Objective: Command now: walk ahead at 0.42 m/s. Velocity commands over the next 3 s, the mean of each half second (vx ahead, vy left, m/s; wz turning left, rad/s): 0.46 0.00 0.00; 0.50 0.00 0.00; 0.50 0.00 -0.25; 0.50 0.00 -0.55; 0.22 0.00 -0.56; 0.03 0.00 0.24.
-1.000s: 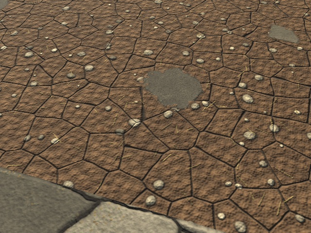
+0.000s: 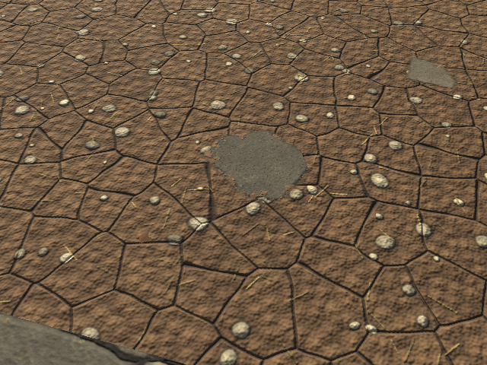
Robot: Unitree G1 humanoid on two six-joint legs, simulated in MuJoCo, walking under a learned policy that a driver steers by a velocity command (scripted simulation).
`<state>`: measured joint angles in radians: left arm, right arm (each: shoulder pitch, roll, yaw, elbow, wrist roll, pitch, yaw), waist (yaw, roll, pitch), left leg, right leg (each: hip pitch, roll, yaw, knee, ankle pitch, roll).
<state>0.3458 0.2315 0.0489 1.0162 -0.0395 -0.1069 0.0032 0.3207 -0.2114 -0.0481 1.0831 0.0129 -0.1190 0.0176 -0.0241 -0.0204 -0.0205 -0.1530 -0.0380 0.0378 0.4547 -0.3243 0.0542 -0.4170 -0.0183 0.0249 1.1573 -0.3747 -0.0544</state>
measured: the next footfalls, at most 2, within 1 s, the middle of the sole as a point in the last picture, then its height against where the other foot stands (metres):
right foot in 0.34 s outside the picture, level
left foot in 0.90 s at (209, 314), level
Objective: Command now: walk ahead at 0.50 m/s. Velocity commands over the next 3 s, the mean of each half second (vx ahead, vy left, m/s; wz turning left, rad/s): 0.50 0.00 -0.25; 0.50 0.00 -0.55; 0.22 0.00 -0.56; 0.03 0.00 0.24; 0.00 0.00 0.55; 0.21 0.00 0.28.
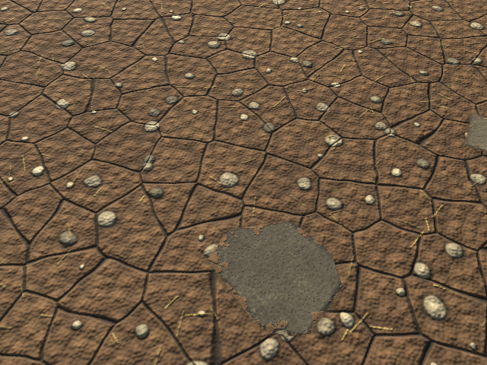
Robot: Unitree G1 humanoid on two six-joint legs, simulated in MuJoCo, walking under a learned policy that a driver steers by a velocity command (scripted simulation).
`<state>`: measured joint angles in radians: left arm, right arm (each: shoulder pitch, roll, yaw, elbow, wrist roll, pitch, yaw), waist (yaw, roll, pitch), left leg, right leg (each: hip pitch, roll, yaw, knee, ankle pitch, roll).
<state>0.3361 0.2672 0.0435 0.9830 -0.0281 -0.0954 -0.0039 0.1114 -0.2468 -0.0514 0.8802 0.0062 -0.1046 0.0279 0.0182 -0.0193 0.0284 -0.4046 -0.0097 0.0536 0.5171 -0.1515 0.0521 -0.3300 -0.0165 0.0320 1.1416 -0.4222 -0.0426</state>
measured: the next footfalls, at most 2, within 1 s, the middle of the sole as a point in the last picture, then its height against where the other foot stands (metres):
right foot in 0.44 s outside the picture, level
left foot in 0.94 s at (268, 267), level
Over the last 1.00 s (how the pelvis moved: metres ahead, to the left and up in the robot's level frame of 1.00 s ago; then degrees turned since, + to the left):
0.56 0.00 -0.01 0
